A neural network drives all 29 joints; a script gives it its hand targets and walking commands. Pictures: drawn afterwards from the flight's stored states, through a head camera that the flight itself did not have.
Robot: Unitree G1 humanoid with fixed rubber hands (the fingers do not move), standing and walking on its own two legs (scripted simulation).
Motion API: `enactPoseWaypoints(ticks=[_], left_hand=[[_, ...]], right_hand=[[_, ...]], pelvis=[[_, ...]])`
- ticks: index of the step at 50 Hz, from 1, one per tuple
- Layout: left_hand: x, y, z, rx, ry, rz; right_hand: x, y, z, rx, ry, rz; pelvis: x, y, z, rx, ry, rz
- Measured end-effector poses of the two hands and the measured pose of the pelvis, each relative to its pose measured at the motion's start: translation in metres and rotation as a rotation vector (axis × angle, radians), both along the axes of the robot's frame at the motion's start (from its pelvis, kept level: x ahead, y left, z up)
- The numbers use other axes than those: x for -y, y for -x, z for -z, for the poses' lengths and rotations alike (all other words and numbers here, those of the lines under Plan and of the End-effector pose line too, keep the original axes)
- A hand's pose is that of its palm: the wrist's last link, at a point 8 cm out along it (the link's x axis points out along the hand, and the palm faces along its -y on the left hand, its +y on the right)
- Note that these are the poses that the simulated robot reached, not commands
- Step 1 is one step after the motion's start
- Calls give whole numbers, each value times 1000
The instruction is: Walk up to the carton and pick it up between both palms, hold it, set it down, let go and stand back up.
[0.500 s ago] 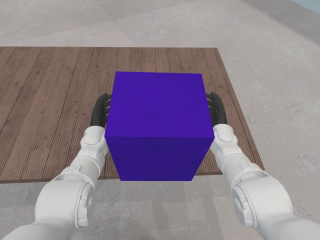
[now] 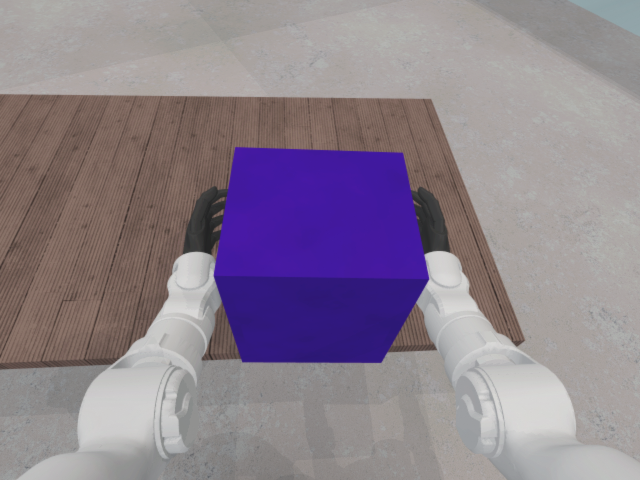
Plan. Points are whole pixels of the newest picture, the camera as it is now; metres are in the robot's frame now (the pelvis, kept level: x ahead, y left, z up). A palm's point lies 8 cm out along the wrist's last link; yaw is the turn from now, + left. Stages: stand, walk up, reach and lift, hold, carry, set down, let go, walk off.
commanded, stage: reach and lift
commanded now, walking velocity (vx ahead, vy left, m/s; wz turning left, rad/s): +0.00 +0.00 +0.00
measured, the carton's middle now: (315, 266) +0.40 +0.01 +0.00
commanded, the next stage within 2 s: none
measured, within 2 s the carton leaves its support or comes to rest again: leaves its support in 1.36 s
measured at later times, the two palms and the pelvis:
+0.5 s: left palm (199, 254) +0.38 +0.17 +0.04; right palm (433, 255) +0.39 -0.15 +0.05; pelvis +0.02 -0.01 +0.01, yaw +0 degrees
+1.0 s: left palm (197, 257) +0.38 +0.17 +0.04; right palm (433, 259) +0.38 -0.14 +0.05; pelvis +0.01 +0.00 +0.01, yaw +0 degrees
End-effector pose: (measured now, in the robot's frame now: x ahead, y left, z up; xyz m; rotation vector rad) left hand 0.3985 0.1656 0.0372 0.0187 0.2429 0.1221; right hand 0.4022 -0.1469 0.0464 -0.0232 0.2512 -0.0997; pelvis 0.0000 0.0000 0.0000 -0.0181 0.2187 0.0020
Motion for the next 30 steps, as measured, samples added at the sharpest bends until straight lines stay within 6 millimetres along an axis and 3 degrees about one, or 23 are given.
enactPoseWaypoints(ticks=[30], left_hand=[[0, 16, -3, 5, -42, 21]], right_hand=[[-1, 18, -3, 51, 81, -2]], pelvis=[[7, -15, -14, 137, -12, -6]])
